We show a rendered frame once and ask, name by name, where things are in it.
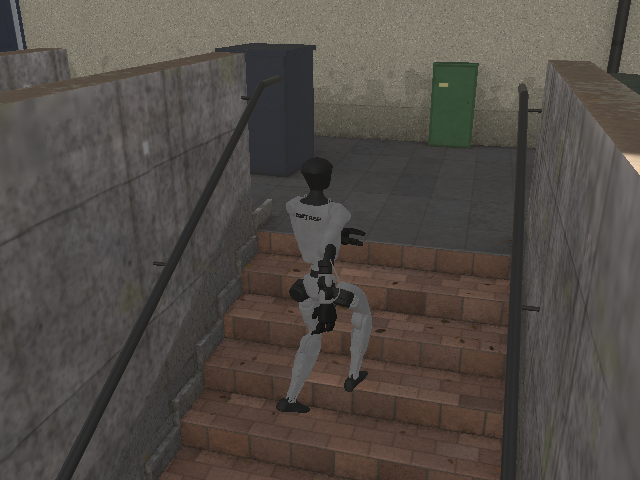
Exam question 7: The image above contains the left robot foot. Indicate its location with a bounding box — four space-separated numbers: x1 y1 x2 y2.
276 397 310 413

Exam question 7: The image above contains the humanoid robot torso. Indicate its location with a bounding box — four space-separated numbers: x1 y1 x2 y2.
295 194 341 301

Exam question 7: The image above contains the robot right upper arm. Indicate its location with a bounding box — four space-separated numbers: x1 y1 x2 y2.
316 202 351 258

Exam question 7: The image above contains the robot right forearm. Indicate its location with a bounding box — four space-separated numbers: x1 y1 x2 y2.
317 244 336 304

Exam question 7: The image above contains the left robot hand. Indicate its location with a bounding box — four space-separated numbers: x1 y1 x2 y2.
341 228 366 246

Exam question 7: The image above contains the robot left upper arm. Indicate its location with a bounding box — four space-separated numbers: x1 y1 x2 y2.
286 196 304 243

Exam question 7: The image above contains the right robot hand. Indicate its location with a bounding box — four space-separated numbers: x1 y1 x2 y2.
311 303 337 335

